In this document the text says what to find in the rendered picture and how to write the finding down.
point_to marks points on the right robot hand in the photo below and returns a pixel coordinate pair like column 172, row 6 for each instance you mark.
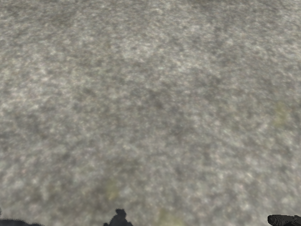
column 284, row 220

